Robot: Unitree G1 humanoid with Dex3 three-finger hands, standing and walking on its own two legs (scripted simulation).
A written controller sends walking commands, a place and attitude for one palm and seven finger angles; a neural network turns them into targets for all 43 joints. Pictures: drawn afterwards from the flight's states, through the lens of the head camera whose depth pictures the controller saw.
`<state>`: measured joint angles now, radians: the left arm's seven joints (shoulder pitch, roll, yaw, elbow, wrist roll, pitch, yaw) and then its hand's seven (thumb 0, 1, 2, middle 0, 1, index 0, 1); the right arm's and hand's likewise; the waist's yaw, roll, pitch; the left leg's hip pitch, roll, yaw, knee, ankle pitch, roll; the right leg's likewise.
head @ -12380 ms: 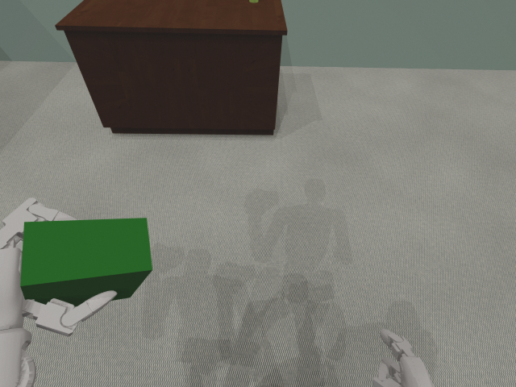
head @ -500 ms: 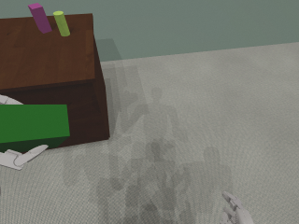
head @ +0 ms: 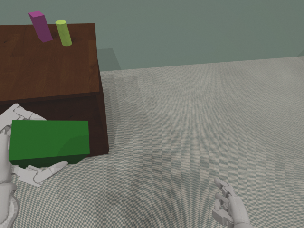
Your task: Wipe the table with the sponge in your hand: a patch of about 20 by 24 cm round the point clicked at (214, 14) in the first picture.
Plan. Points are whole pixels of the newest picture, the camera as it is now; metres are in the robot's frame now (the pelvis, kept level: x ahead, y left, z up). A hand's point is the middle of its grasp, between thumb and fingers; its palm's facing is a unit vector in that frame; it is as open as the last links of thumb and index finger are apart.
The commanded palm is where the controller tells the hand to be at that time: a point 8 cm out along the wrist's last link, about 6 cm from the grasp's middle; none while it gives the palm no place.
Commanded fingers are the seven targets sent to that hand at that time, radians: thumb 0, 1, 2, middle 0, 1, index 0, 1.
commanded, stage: shuffle to correct the standing spot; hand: left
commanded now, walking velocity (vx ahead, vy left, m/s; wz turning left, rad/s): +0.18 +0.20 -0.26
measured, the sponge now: (61, 145) +0.23 +0.22 +0.14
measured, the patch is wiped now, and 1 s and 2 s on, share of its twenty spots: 0.00 0.00 0.00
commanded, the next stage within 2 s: none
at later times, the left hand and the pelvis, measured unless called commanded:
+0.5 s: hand (51, 113) +0.29 +0.26 +0.17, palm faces +0.29 -0.87 -0.39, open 10.5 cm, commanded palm +0.24 +0.30 +0.18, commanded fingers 0.00 0.10 1.30 -1.20 -1.60 -1.20 -1.60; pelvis +0.04 +0.04 -0.01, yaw -8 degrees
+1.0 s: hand (29, 92) +0.34 +0.32 +0.18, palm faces +0.28 -0.86 -0.44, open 10.5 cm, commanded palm +0.29 +0.37 +0.18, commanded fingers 0.00 0.10 1.30 -1.20 -1.60 -1.20 -1.60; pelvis +0.09 +0.12 -0.01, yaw -9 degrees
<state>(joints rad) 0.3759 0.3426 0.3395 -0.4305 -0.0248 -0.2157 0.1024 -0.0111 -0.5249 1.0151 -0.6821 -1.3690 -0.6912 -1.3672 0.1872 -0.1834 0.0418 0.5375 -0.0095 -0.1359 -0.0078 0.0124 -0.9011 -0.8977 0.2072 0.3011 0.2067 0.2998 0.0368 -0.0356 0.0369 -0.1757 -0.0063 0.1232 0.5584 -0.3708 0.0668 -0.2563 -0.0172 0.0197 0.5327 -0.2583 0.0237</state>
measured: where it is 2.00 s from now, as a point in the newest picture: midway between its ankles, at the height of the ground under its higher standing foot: outside the picture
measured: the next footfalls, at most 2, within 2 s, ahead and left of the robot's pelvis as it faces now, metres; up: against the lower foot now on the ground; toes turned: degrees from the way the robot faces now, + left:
right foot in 0.62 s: +0.13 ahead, -0.04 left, +0.00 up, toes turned -16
left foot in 0.98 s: +0.20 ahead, +0.26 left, +0.00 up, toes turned -4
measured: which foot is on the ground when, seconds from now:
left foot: down 0.00-0.62, up 0.64-0.96, down 0.98-1.00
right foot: down 0.00-0.34, up 0.36-0.60, down 0.62-1.00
